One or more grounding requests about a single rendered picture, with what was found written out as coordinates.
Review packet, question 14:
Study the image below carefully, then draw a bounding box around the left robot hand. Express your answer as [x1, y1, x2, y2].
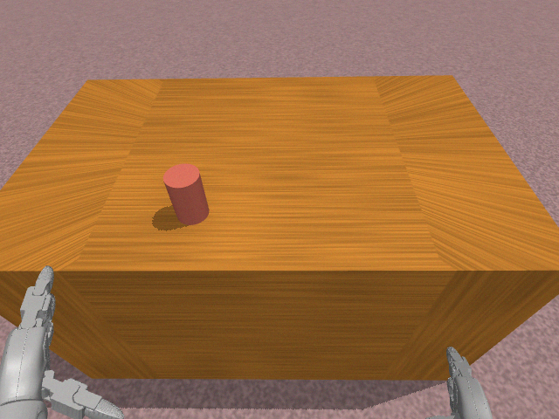
[0, 265, 124, 419]

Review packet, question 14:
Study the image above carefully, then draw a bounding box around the right robot hand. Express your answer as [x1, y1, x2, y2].
[425, 347, 493, 419]

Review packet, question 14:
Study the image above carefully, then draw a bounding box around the left robot arm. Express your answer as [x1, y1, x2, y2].
[0, 399, 48, 419]

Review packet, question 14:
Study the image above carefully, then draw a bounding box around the can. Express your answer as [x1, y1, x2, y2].
[163, 163, 209, 225]

